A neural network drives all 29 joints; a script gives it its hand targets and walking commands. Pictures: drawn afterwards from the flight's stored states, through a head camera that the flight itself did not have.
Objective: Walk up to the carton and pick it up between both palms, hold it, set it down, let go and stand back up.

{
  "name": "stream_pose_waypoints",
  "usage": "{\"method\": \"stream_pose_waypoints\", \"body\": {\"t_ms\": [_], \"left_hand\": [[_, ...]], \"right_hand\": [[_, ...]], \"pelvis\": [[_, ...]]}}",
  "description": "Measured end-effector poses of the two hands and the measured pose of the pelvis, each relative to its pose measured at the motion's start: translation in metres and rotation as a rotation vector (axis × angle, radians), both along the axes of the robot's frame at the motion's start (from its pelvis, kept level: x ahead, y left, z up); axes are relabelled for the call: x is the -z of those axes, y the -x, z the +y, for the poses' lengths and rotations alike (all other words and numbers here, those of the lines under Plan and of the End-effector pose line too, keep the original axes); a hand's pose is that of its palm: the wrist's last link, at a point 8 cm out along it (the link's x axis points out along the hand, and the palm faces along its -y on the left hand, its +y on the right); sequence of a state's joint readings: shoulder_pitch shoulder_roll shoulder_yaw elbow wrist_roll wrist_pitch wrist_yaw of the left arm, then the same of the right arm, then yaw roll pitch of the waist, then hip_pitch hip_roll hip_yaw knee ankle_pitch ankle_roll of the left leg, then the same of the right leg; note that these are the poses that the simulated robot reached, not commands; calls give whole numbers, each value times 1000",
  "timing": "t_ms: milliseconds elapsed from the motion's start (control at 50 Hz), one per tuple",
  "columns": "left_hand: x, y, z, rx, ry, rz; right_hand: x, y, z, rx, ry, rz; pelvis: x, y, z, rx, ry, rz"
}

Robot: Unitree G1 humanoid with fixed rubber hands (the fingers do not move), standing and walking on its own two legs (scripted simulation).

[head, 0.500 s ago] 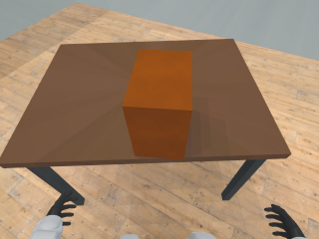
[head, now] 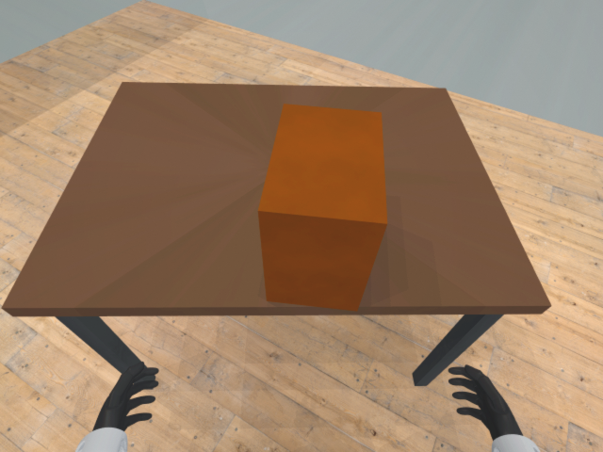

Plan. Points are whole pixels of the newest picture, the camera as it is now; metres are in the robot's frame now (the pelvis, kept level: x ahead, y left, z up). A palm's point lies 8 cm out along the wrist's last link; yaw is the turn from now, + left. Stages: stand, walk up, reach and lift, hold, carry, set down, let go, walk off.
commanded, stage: reach and lift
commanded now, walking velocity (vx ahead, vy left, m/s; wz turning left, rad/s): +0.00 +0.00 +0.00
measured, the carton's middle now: (321, 210) +0.49 -0.02 +0.00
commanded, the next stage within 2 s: none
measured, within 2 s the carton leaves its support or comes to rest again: neither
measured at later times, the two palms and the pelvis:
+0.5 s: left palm (156, 389) +0.20 +0.20 -0.03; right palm (479, 390) +0.20 -0.22 -0.04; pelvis +0.02 +0.00 +0.01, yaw +0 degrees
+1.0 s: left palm (178, 362) +0.23 +0.18 -0.01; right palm (462, 376) +0.21 -0.20 -0.02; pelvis +0.03 +0.00 +0.01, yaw +0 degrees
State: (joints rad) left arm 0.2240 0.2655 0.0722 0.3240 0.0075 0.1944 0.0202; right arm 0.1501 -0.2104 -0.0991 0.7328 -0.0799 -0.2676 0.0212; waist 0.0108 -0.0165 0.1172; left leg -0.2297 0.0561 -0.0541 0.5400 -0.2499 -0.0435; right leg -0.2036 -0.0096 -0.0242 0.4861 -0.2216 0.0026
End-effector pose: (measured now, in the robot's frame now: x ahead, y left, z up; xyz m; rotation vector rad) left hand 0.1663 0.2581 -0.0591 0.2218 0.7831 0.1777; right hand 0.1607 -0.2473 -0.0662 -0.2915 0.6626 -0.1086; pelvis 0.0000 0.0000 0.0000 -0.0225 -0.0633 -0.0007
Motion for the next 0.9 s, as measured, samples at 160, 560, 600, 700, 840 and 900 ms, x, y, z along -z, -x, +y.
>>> {"method": "stream_pose_waypoints", "body": {"t_ms": [160, 560, 600, 700, 840, 900], "left_hand": [[2, -6, -16, 14, 58, -51], [-29, -37, -55, 52, 96, -285], [-30, -35, -56, 53, 105, -301], [-31, -35, -60, 52, 141, -355], [-40, -47, -71, 87, 172, -445], [-45, -53, -75, 100, 176, -474]], "right_hand": [[-14, -11, 5, 6, 8, -54], [-26, -42, 31, 18, -128, -233], [-28, -43, 35, 16, -136, -250], [-35, -45, 43, 17, -147, -293], [-41, -47, 48, 44, -175, -336], [-41, -48, 50, 56, -188, -341]], "pelvis": [[-3, -6, 8, -2, 5, 0], [-8, -26, -1, -4, -7, 0], [-8, -26, -1, -4, -7, -1], [-8, -25, -1, -4, -7, -2], [-8, -25, 0, -4, -7, -2], [-8, -25, 0, -4, -7, -2]]}}
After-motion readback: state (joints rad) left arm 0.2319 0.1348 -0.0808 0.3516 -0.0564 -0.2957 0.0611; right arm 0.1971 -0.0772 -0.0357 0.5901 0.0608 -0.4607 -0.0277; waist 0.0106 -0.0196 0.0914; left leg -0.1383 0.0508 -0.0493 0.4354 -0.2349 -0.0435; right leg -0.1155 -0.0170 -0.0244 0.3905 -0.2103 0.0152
